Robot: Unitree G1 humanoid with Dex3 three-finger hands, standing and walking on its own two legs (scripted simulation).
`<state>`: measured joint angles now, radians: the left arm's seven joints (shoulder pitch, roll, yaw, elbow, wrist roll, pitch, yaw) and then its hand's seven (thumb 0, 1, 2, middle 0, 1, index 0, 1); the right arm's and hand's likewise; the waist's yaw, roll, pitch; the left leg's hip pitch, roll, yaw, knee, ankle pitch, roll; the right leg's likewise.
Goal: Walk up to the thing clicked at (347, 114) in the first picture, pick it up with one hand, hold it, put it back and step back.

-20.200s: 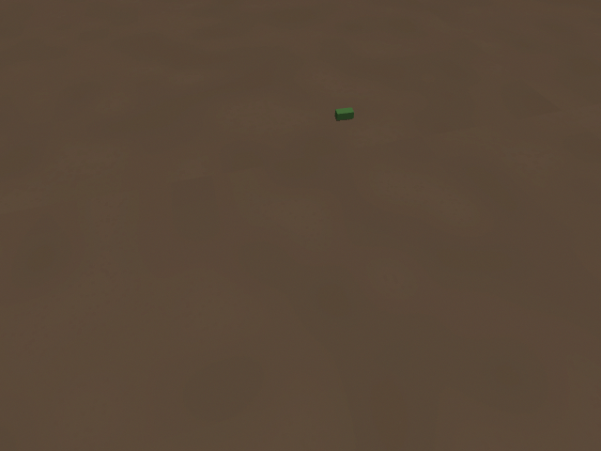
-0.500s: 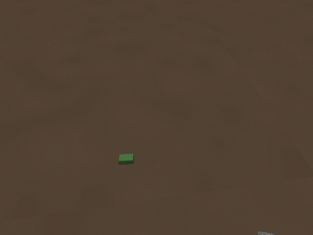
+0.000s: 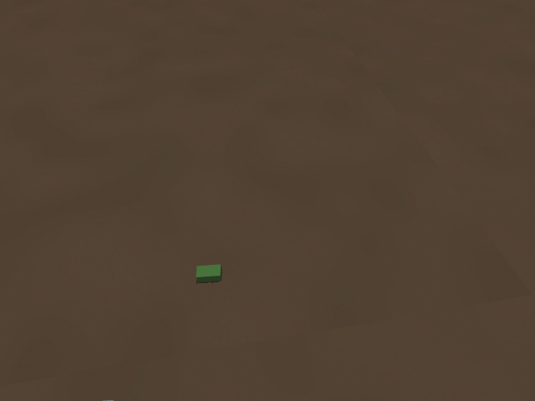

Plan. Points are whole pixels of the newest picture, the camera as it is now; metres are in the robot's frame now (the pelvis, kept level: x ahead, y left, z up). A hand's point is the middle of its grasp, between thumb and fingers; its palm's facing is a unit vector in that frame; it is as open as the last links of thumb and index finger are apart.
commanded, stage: stand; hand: left
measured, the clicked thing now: (209, 273) +0.70 +0.28 -0.76
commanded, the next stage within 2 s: walk up in 0.16 s
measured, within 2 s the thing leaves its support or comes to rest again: neither
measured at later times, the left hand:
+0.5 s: hand out of the picture +0.05 +0.34 -0.18, palm faces +0.07 -0.93 -0.36, open 7.4 cm
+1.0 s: hand (125, 305) +0.31 +0.31 -0.16, palm faces -0.05 -0.92 -0.38, open 7.4 cm
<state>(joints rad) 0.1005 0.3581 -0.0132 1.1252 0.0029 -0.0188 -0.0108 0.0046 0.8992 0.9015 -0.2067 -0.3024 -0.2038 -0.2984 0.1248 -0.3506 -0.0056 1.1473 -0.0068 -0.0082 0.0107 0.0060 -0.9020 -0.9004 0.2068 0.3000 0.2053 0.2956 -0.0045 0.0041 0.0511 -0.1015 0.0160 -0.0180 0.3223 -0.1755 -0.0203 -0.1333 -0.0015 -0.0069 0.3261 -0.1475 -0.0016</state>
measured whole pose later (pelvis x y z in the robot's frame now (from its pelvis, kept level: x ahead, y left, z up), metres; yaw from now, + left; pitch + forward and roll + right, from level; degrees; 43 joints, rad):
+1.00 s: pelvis +0.23 +0.03 -0.03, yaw +0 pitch -3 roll +1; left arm 0.21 0.41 0.07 0.91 0.02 -0.01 -0.07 0.01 0.90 0.90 -0.20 -0.30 -0.20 -0.30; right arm 0.38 -0.40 -0.05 0.86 -0.01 -0.06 0.01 0.01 -0.90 -0.90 0.21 0.30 0.21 0.30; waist -0.02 0.00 0.11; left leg -0.04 0.05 0.08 0.56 -0.45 -0.02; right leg -0.39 -0.04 -0.01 0.57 -0.12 -0.03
